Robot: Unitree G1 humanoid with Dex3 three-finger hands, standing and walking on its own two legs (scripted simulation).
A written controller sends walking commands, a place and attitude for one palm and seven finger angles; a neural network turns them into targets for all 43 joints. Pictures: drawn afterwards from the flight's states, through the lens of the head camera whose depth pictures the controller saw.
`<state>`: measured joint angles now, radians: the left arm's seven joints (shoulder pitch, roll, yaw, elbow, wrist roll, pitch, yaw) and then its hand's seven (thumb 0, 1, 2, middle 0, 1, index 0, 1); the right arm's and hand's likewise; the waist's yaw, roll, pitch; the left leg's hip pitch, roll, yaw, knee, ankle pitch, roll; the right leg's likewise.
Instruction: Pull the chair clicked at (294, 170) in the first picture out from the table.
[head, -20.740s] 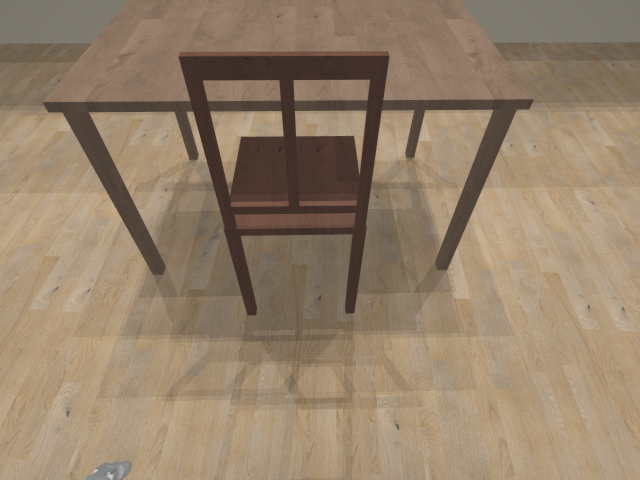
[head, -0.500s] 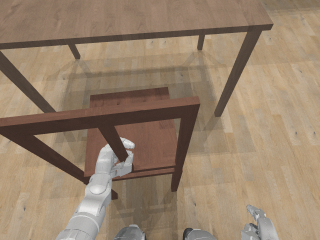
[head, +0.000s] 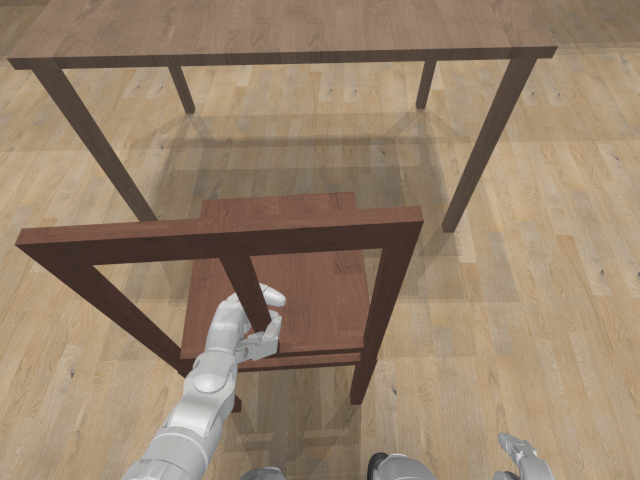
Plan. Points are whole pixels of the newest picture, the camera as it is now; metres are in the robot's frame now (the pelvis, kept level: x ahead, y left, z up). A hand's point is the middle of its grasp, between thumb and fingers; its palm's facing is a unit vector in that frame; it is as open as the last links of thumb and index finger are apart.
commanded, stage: step backward, pulling the chair out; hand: left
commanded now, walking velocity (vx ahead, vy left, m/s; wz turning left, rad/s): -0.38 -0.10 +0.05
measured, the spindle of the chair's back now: (257, 311) +0.33 +0.09 -0.05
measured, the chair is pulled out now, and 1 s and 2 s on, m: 0.43 0.63 0.64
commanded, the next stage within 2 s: stop walking, hand still on the chair in 0.70 s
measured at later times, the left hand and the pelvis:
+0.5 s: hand (260, 412) +0.20 +0.08 -0.06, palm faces -0.12 -0.99 -0.12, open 5.4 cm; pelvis -0.11 +0.00 +0.00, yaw +1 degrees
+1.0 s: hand out of the picture +0.10 +0.09 -0.06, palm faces -0.09 -0.99 -0.13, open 5.6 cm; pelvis -0.20 +0.00 +0.00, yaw -1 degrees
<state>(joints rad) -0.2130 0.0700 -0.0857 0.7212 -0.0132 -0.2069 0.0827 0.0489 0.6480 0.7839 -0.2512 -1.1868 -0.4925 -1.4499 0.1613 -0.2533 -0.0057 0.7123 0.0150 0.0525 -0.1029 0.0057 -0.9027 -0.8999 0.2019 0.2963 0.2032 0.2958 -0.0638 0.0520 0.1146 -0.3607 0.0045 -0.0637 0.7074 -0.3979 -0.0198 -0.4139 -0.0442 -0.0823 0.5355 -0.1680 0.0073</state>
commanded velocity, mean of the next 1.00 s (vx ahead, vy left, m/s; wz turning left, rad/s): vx -0.20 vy -0.02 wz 0.03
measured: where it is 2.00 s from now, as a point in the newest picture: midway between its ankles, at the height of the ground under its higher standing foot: outside the picture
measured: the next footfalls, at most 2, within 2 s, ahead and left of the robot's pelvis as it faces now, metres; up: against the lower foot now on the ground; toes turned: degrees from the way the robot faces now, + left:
left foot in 0.02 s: +0.02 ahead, +0.13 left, +0.00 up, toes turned -2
right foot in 0.24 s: -0.02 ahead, -0.15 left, +0.00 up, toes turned -3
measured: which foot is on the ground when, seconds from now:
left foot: up 0.00-0.00, down 0.02-0.30, up 0.32-0.48, down 0.50-1.00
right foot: down 0.00-0.06, up 0.08-0.22, down 0.24-0.56, up 0.58-0.72, down 0.74-1.00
